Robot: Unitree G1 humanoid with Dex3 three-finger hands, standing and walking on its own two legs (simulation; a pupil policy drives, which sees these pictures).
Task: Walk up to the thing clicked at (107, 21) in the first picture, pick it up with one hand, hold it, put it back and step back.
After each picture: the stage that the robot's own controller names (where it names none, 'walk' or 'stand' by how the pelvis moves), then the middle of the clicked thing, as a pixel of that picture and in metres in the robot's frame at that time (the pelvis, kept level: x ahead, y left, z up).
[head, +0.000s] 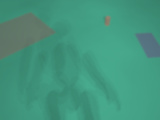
stand; (107, 20) +1.91 -0.38 -0.72
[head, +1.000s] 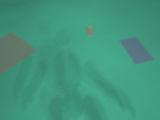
walk; (89, 30) +1.80 -0.01 -0.69
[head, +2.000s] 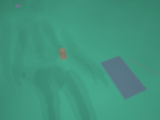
walk; (62, 53) +1.17 +0.29 -0.72
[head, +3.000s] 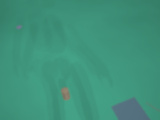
walk; (65, 93) +0.74 +0.23 -0.72
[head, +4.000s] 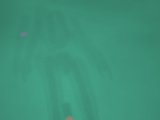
walk; out of the picture +0.49 +0.15 -0.71
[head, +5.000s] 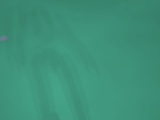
stand; out of the picture +0.38 +0.17 -0.71
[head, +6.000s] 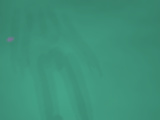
stand; out of the picture +0.37 +0.16 -0.72
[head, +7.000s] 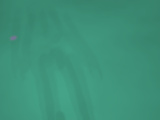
stand; out of the picture +0.39 +0.15 -0.73
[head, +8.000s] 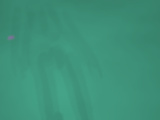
stand; out of the picture +0.38 +0.16 -0.73
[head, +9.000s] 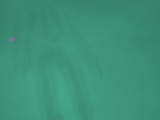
stand; out of the picture +0.37 +0.16 -0.73
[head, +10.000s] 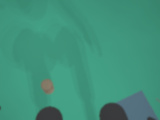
go down; (47, 86) +0.42 +0.16 -0.49
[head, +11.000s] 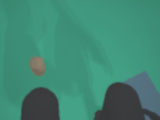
go down; (37, 66) +0.46 +0.18 -0.33
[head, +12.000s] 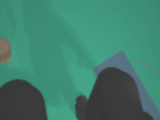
close in; (1, 51) +0.46 +0.21 -0.25
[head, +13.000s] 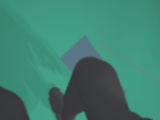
close; out of the picture +0.45 +0.24 -0.23
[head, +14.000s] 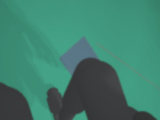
lift; out of the picture +0.44 +0.23 -0.24
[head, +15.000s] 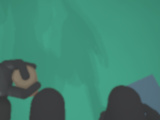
lift; (27, 82) +0.33 +0.20 -0.09
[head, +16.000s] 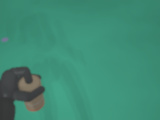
hold; (32, 93) +0.32 +0.18 +0.04
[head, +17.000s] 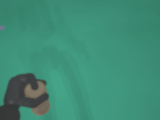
hold; (38, 98) +0.31 +0.17 -0.02
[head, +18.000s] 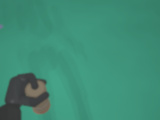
crouch; (38, 97) +0.32 +0.17 -0.03
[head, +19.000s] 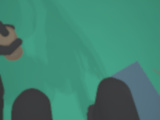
crouch; (9, 45) +0.48 +0.19 -0.10
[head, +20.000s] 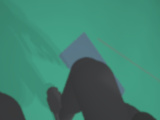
lower; out of the picture +0.46 +0.26 -0.24
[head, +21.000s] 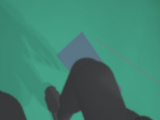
lower; out of the picture +0.46 +0.26 -0.24
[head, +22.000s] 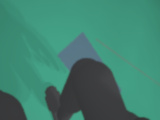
lower; out of the picture +0.46 +0.26 -0.25
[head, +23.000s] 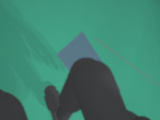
lower; out of the picture +0.46 +0.25 -0.25
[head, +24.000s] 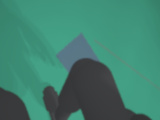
open; out of the picture +0.46 +0.23 -0.25
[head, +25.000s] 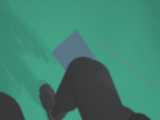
withdraw; out of the picture +0.45 +0.24 -0.26
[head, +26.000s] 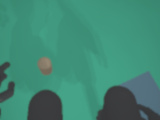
walk; (45, 66) +0.47 +0.17 -0.37
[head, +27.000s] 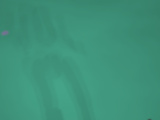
stand; out of the picture +0.39 +0.14 -0.66
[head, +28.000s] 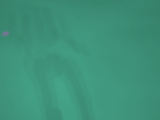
stand; out of the picture +0.40 +0.15 -0.67
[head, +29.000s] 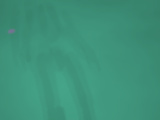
stand; out of the picture +0.40 +0.14 -0.69
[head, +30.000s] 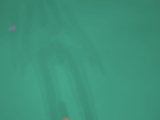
walk; out of the picture +0.42 +0.14 -0.72
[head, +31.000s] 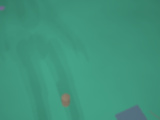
walk; (65, 100) +0.53 +0.08 -0.71
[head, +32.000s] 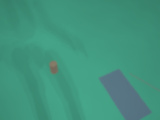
walk; (53, 67) +0.81 +0.23 -0.69
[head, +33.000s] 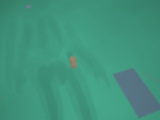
stand; (73, 62) +1.05 +0.16 -0.71
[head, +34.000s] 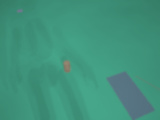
stand; (67, 66) +1.04 +0.16 -0.72
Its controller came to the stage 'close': yes
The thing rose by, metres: 0.71
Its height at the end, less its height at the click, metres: +0.00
